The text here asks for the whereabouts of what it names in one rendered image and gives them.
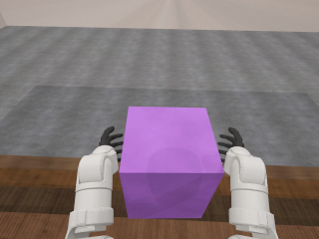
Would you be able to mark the left robot forearm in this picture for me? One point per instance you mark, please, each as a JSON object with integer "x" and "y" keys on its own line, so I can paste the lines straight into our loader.
{"x": 93, "y": 210}

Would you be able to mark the carton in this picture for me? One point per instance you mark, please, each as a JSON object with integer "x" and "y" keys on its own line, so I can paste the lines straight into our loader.
{"x": 170, "y": 164}

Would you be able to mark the right robot forearm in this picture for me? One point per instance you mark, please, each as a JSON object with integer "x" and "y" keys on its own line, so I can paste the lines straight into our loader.
{"x": 249, "y": 210}

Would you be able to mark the right robot hand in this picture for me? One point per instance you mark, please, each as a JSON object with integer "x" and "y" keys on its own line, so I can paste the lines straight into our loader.
{"x": 236, "y": 141}

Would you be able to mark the left robot hand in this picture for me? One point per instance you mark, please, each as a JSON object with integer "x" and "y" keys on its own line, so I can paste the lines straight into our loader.
{"x": 106, "y": 140}

